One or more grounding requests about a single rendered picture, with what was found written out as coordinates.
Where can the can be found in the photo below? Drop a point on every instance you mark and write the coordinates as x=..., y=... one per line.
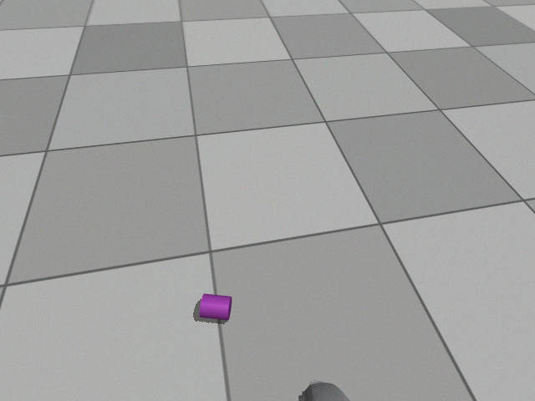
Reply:
x=215, y=306

